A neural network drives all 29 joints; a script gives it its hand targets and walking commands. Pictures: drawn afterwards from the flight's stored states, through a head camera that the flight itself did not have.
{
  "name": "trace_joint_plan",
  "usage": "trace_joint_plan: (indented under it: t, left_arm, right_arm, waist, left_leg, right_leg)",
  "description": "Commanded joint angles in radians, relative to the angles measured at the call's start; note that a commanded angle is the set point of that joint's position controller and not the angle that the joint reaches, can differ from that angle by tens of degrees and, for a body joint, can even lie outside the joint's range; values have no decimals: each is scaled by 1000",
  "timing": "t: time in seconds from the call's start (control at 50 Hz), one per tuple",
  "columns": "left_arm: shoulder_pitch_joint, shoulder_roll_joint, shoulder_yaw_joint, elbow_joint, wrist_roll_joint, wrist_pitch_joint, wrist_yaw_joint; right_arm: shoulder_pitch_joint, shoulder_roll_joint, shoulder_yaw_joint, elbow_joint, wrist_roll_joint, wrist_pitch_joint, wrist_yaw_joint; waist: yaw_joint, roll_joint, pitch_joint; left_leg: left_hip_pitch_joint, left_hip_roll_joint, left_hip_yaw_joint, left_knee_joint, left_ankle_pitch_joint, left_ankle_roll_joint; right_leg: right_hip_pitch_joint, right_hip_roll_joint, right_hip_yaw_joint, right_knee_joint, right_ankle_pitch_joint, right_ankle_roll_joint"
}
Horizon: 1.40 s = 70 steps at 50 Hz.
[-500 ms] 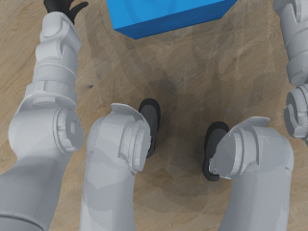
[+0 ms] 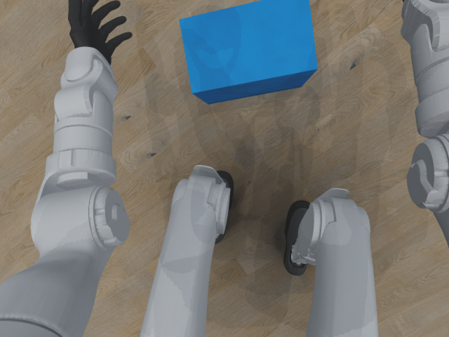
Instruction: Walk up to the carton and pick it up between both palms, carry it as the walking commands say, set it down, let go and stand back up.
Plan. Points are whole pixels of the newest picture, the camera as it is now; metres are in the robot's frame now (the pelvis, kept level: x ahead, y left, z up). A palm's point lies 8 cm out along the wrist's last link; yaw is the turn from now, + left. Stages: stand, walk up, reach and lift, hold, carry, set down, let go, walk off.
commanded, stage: set down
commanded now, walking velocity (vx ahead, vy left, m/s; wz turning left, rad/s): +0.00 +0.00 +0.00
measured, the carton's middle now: (248, 57) +0.55 +0.09 -0.36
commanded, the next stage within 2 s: let go in 0.76 s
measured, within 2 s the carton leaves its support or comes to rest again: neither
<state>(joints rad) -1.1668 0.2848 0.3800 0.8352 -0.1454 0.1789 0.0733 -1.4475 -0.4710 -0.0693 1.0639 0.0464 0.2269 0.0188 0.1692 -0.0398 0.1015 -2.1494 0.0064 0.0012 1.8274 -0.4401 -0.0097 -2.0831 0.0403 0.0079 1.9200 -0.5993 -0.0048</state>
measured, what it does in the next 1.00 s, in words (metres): rises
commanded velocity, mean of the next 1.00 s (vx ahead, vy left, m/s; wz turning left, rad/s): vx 0.00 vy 0.00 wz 0.00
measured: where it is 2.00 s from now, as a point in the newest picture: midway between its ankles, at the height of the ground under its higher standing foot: (255, 234)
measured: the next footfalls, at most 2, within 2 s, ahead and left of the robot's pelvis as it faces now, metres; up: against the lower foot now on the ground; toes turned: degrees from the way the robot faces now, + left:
none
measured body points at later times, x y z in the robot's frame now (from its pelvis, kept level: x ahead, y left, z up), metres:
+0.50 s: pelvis +0.02 +0.01 +0.13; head +0.33 +0.02 +0.46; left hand +0.48 +0.31 +0.04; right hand +0.61 -0.13 +0.04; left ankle +0.13 +0.12 -0.42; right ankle +0.08 -0.11 -0.42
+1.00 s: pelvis +0.05 +0.01 +0.22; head +0.33 +0.02 +0.57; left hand +0.45 +0.29 +0.11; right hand +0.57 -0.13 +0.11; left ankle +0.13 +0.12 -0.42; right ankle +0.08 -0.11 -0.42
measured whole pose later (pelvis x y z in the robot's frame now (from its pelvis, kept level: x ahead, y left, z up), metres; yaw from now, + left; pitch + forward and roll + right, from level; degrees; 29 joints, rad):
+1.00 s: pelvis +0.05 +0.01 +0.22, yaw -1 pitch +41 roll -1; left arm -0.72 0.18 0.34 0.61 0.03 0.17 -0.05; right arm -0.98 -0.30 -0.24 0.84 -0.11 0.18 0.04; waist 0.15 -0.03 -0.06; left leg -1.42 -0.01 0.00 0.94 -0.23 0.01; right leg -1.36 0.04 0.04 1.00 -0.35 0.02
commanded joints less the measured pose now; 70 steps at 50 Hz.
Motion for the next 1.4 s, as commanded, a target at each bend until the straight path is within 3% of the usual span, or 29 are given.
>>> trace_joint_plan:
  t: [0.0,0.14,0.56,0.72,0.82,0.9,0.98,1.08,1.16,1.38]
  left_arm:
    - [-167,174,20,-151,-2,0,-5]
    - [-91,170,14,-221,-11,38,-26]
    - [67,76,33,-296,67,41,-56]
    - [104,13,34,-261,108,21,-64]
    - [148,-5,40,-263,150,3,-64]
    - [286,24,20,-293,185,-17,-88]
    - [473,84,-53,-363,175,-41,-162]
    - [627,106,-140,-418,122,-73,-222]
    - [796,100,-186,-442,100,-97,-226]
    - [1177,64,-297,-433,80,-167,-191]
  right_arm:
    - [-278,-134,-34,-160,-15,-1,4]
    - [-217,-129,-51,-225,-21,28,27]
    - [-65,-92,-136,-208,-83,1,85]
    - [-8,-47,-163,-155,-113,-27,97]
    - [50,-14,-187,-160,-145,-43,90]
    - [200,34,-190,-229,-164,-52,55]
    - [447,107,-171,-413,-163,-64,-23]
    - [665,179,-149,-610,-141,-87,-83]
    - [819,192,-115,-662,-119,-113,-80]
    - [1249,197,-59,-581,-71,-205,-36]
  waist:
    - [69,-116,-1202]
    - [71,-134,-1254]
    - [56,-115,-1181]
    - [40,-94,-1046]
    - [39,-81,-1047]
    - [33,-80,-1100]
    - [-5,-51,-1143]
    - [-41,-6,-1054]
    - [-47,11,-945]
    - [-70,65,-506]
  left_leg:
    - [751,-36,98,-165,372,-34]
    - [832,-43,93,-298,410,-26]
    - [1158,-49,65,-666,512,-20]
    - [1236,-47,58,-787,485,-14]
    - [1324,-47,52,-830,532,-13]
    - [1426,-54,48,-858,637,-12]
    - [1548,-62,35,-913,745,-8]
    - [1694,-54,12,-988,752,-6]
    - [1804,-43,-5,-1042,726,-10]
    - [1957,-25,-25,-1214,600,-22]
  right_leg:
    - [517,39,-34,-251,215,-5]
    - [607,42,-35,-377,258,1]
    - [835,37,-25,-761,362,10]
    - [880,30,-19,-893,347,11]
    - [922,30,-15,-944,381,12]
    - [1020,35,-11,-984,479,18]
    - [1146,33,1,-1045,599,28]
    - [1195,31,1,-1131,555,29]
    - [1244,35,-10,-1193,481,23]
    - [1451,23,-18,-1372,365,3]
